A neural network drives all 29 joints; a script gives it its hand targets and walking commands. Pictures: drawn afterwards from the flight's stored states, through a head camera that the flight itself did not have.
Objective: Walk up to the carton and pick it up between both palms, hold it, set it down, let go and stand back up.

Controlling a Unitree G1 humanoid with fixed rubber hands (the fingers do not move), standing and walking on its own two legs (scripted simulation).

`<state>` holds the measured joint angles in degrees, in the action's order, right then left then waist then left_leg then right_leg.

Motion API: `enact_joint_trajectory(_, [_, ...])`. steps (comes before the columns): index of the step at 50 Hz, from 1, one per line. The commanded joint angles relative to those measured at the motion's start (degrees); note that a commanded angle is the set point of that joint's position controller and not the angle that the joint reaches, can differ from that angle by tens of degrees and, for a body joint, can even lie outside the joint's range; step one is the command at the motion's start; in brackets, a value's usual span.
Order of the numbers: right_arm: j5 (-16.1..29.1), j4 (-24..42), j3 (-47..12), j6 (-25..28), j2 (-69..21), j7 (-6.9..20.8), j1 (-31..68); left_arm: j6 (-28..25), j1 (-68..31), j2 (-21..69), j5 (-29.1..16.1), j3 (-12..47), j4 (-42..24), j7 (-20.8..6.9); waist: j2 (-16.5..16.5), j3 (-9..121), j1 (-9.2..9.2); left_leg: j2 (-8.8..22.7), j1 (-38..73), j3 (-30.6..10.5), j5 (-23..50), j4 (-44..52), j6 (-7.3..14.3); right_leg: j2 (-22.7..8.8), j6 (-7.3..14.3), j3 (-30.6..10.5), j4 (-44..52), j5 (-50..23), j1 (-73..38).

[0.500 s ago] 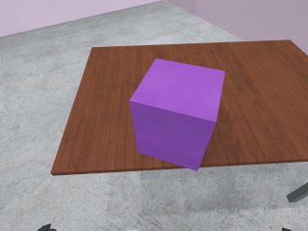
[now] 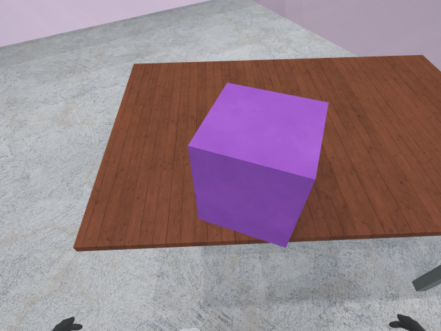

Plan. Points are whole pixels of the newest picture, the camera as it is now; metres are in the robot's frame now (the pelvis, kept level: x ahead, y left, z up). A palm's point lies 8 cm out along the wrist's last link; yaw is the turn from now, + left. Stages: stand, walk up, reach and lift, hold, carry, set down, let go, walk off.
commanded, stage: walk up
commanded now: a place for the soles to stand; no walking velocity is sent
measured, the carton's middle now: (257, 166) +0.44 -0.04 +0.03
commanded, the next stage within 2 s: none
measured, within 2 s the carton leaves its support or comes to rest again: neither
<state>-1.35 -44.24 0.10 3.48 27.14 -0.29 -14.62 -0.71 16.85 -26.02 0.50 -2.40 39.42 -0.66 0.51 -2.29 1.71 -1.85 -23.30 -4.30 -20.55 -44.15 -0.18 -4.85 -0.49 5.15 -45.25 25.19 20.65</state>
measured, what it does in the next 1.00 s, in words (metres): stands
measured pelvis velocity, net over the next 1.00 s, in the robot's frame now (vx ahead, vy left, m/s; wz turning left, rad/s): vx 0.00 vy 0.00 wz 0.02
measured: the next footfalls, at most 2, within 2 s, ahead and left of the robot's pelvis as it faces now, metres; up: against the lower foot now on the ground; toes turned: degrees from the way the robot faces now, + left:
right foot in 1.80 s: +0.08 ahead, -0.21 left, +0.00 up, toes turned -3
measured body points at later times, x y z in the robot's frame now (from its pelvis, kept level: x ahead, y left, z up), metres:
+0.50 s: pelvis +0.00 +0.00 +0.00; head +0.02 +0.01 +0.45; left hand +0.10 +0.33 -0.09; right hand +0.12 -0.33 -0.08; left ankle +0.03 +0.13 -0.71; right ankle +0.00 -0.13 -0.71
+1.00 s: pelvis +0.00 +0.00 +0.00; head +0.02 +0.01 +0.45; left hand +0.09 +0.33 -0.09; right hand +0.13 -0.32 -0.08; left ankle +0.03 +0.13 -0.71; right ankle +0.00 -0.13 -0.71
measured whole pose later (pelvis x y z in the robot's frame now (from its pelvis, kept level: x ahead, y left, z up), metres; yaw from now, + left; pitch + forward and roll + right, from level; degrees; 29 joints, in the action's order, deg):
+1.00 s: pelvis +0.00 +0.00 +0.00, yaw +1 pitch +0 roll +0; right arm -1.3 -45.4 0.1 3.2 26.7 -0.4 -13.4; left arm -0.9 16.4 -25.8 0.5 -2.2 39.4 -0.7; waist 0.7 -1.6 2.0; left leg -2.1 -23.6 -4.8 -20.1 -43.5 -0.2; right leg -4.7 -0.8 5.2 -43.7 23.4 20.4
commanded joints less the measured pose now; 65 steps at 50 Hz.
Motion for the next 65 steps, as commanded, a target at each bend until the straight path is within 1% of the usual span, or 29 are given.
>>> enact_joint_trajectory(1, [0.4, 1.8, 5.1, 0.5, 14.9, -1.8, 1.3, -0.8, -1.6, -9.4, -0.2, -2.8, 0.3, 0.4, -5.8, 2.4, 1.33, 11.0, -0.8, -21.6, 11.0, 11.9, 11.3, 2.0, 2.4, -4.3, 6.5, 1.5, -2.2])
enact_joint_trajectory(4, [0.9, 2.8, 2.8, -0.2, 7.3, -1.4, 5.6, -2.0, 0.4, -14.5, 1.2, -4.0, 2.0, 0.8, 6.6, 0.0, 2.98, -1.4, -10.1, 2.1, 1.2, -5.6, 2.3, -15.4, 11.0, -20.1, 23.7, 1.8, -7.7])
enact_joint_trajectory(5, [1.4, 2.4, 4.1, -0.4, 8.8, -1.3, 1.8, -1.8, -0.8, -14.5, 0.6, -4.1, 0.7, 0.5, 7.0, 1.5, 1.33, -0.1, -8.4, 4.2, -8.1, -5.9, 1.1, -16.8, 12.6, -19.8, 21.9, -4.7, -8.0])
enact_joint_trajectory(8, [0.6, 0.8, 3.8, 0.8, 7.8, -1.0, -3.3, -1.2, -6.1, -12.3, 1.0, -2.9, -0.1, 0.4, 5.2, 3.7, -2.57, -0.4, 3.0, 3.4, 2.5, 7.3, 3.3, -10.1, 8.0, -8.1, 10.9, -13.4, -2.5])
enact_joint_trajectory(11, [0.1, 0.5, 5.1, 1.5, 14.3, -1.2, -3.8, -0.2, -5.1, -9.4, 0.0, -2.5, -1.4, 0.6, -5.0, 3.6, -0.78, 12.6, 5.8, -25.2, 15.9, 13.2, 12.0, 1.4, 1.8, -4.1, -3.0, 1.8, 4.0])
enact_joint_trajectory(13, [0.1, 0.6, 4.9, 1.0, 14.9, -1.7, -1.9, 0.2, -3.5, -8.8, -0.1, -2.2, -0.9, 0.5, -9.1, 4.4, -0.42, 13.3, 7.3, -26.3, 13.0, 13.8, 12.9, 1.9, 2.3, -6.0, 0.6, 10.3, 4.2])
enact_joint_trajectory(15, [0.4, 1.5, 4.3, 0.5, 12.5, -1.9, 1.5, -1.0, -3.6, -9.3, 0.0, -2.9, 0.5, 0.6, -4.7, 2.8, 1.47, 10.0, 0.4, -19.8, 18.6, 11.8, 10.3, 1.3, 3.3, -5.8, 8.1, -1.6, -3.8])
enact_joint_trajectory(18, [1.6, 3.0, 2.7, 0.1, 6.2, -1.3, 2.0, -2.1, -0.1, -14.3, 0.9, -4.2, 1.1, 0.7, 5.0, 4.0, 1.27, -0.7, -7.0, -0.3, 6.5, -4.1, 2.3, -12.8, 9.6, -18.4, 20.9, -3.7, -9.6])
enact_joint_trajectory(19, [1.4, 2.1, 3.3, -0.3, 8.3, -1.4, 1.7, -1.8, -1.7, -15.6, 0.9, -4.2, 1.0, 0.4, 5.7, 1.2, 0.76, -0.3, -6.0, 3.4, -2.6, -4.2, 2.2, -15.2, 11.9, -16.8, 20.3, -6.0, -6.2])
enact_joint_trajectory(21, [0.8, 0.2, 3.6, 0.2, 8.3, -0.8, -2.0, -1.3, -5.3, -14.3, 0.7, -3.9, 0.3, 0.2, 7.5, 1.0, -2.16, -0.7, -0.8, 5.1, -3.2, 5.7, 3.5, -12.3, 9.6, -9.9, 14.9, -10.6, -3.5])
enact_joint_trajectory(25, [-0.1, 0.7, 5.0, 1.0, 13.7, -1.0, -0.7, -0.5, -3.9, -9.3, -0.1, -2.5, -0.4, 0.5, -6.6, 4.6, 0.14, 10.6, 4.1, -22.9, 10.2, 13.5, 11.2, 1.2, 2.6, -3.2, 0.6, 2.1, 2.9])
enact_joint_trajectory(27, [-0.1, 0.7, 4.4, 0.6, 13.3, -1.3, 0.6, -0.7, -2.4, -9.2, 0.0, -2.9, 0.8, 0.6, -4.6, 1.6, 1.49, 10.6, -1.3, -22.5, 9.7, 12.7, 10.8, 1.2, 2.8, -4.8, 7.3, 3.8, -3.2])
enact_joint_trajectory(29, [1.2, 2.7, 3.5, 0.5, 8.9, -1.3, 3.4, -1.7, -1.0, -12.2, 0.7, -3.8, 0.5, 0.4, 4.1, 2.5, 2.68, 3.5, -7.8, -9.3, 12.4, 4.7, 5.2, -5.3, 5.9, -11.2, 15.2, -4.3, -9.4])
enact_joint_trajectory(32, [1.3, 1.0, 3.3, 0.4, 8.9, -0.8, 0.2, -1.7, -4.5, -13.0, 0.6, -3.7, 0.8, 0.5, 5.7, 4.9, -0.17, 0.5, -1.7, 1.6, 5.5, 0.8, 2.7, -12.7, 9.6, -12.4, 15.5, -9.6, -7.6])
enact_joint_trajectory(34, [0.2, -0.5, 4.0, 0.7, 9.6, -0.8, -1.1, -1.1, -6.0, -11.5, 0.2, -3.6, -0.4, 0.5, 2.2, 5.8, -1.11, 1.0, 2.8, -1.6, 13.1, 5.1, 4.5, -8.1, 6.2, -6.9, 9.0, -14.0, -5.1])
enact_joint_trajectory(36, [0.2, 0.3, 4.6, 1.2, 11.8, -0.9, -2.6, -0.6, -6.0, -9.7, 0.1, -2.7, -0.9, 0.4, -5.2, 6.8, -0.90, 9.2, 4.9, -19.3, 12.2, 12.0, 8.5, -1.0, 3.2, -2.8, -0.7, -3.3, 1.5])
enact_joint_trajectory(38, [-0.6, 0.0, 5.2, 0.8, 14.0, -1.0, -0.2, 0.2, -4.0, -8.2, -0.3, -2.5, 0.3, 0.5, -8.3, 2.4, 0.41, 11.8, 3.3, -25.9, 8.4, 16.2, 11.4, 2.5, 2.2, -4.2, 0.6, 8.5, 3.0])
enact_joint_trajectory(42, [0.5, 1.4, 3.3, 0.5, 9.3, -1.1, 4.0, -1.5, -0.5, -10.8, 0.3, -3.7, 1.8, 0.5, -2.6, 3.7, 2.82, 4.6, -5.9, -11.2, 13.5, 7.7, 5.4, -3.7, 5.4, -10.2, 14.1, -4.6, -9.3])
enact_joint_trajectory(44, [1.2, 1.7, 3.5, -0.1, 8.5, -1.1, 3.4, -1.9, -1.4, -13.9, 0.5, -3.8, 2.3, 0.5, 4.1, 3.7, 0.63, -0.9, -3.7, 0.2, 6.6, -2.9, 2.1, -12.1, 10.2, -16.5, 20.7, -5.8, -6.3])
enact_joint_trajectory(46, [0.9, 0.3, 3.5, 0.2, 7.9, -0.7, -1.3, -1.5, -6.8, -13.6, 0.5, -3.5, 1.1, 0.1, 7.9, 1.3, -2.60, -0.1, -0.2, 2.8, 1.2, 2.3, 2.6, -13.6, 10.6, -13.0, 16.8, -9.8, -3.5])
enact_joint_trajectory(48, [0.7, -0.4, 4.0, 0.7, 8.3, -0.5, -2.7, -0.8, -7.9, -10.8, 0.6, -2.9, -0.4, 0.5, 3.8, 3.5, -2.75, 1.9, 5.2, -3.9, 6.2, 9.1, 4.6, -8.0, 6.3, -6.8, 8.5, -9.0, -0.7])
enact_joint_trajectory(50, [-0.6, -0.2, 5.4, 1.0, 13.5, -0.8, -1.9, 0.1, -5.2, -7.8, 0.4, -2.2, -0.7, 0.6, -10.3, 3.0, -0.76, 11.8, 8.2, -25.9, 8.6, 17.0, 10.1, 1.9, 1.9, -3.5, -3.3, 5.1, 7.4])
enact_joint_trajectory(51, [-0.4, 0.3, 5.5, 1.1, 13.9, -1.1, -2.6, 0.3, -5.2, -9.2, 0.4, -2.6, -0.7, 0.7, -8.1, 1.8, -0.99, 14.5, 7.7, -29.4, 10.5, 17.6, 12.9, 2.2, 1.9, -6.5, -3.3, 12.4, 8.0])
enact_joint_trajectory(54, [0.2, 1.5, 4.5, 0.5, 12.0, -1.7, 2.7, -1.0, -0.7, -8.0, 0.0, -2.8, 2.7, 0.5, -4.4, 3.5, 1.44, 10.9, 3.2, -19.4, 13.9, 12.9, 10.1, 1.8, 2.4, -4.7, 9.4, 0.3, -2.5])
enact_joint_trajectory(57, [0.8, 1.9, 2.6, -0.2, 7.1, -0.9, 3.1, -2.1, -1.9, -13.3, 1.1, -4.1, 1.9, 0.8, 6.7, 2.5, 1.05, -0.1, -7.5, -0.6, 5.4, -0.6, 1.9, -11.0, 8.2, -18.0, 22.8, -0.5, -8.5])
enact_joint_trajectory(59, [1.1, 1.0, 3.3, -0.3, 8.6, -0.8, 0.3, -1.9, -5.4, -13.6, 0.6, -4.0, 1.0, 0.5, 6.9, 2.8, -1.32, 0.0, -1.9, 3.0, -3.1, -0.5, 2.4, -13.5, 10.4, -13.7, 19.0, -9.3, -5.3])
enact_joint_trajectory(61, [0.7, -0.2, 3.6, 0.6, 8.9, -0.3, -1.1, -1.5, -6.4, -11.5, 0.5, -3.4, 1.3, 0.6, 5.3, 3.1, -1.84, 0.4, 3.1, 1.5, 7.3, 7.4, 3.5, -9.4, 7.3, -6.8, 11.3, -16.2, -3.8])
enact_joint_trajectory(64, [0.0, 0.2, 4.8, 1.3, 13.0, -0.7, -1.2, -0.5, -4.9, -8.3, -0.3, -2.5, -0.2, 0.7, -7.8, 4.0, -0.43, 11.2, 6.4, -23.6, 15.2, 13.7, 11.4, 1.2, 2.0, -4.1, -1.4, -0.6, 4.1])
enact_joint_trajectory(65, [-0.2, -0.3, 4.7, 1.2, 13.0, -1.1, -1.4, -0.5, -4.4, -8.2, 0.0, -2.7, -0.4, 0.6, -5.5, 4.4, -0.18, 12.6, 5.4, -25.6, 13.9, 14.6, 12.2, 2.0, 1.9, -5.3, 1.2, 3.7, 1.9])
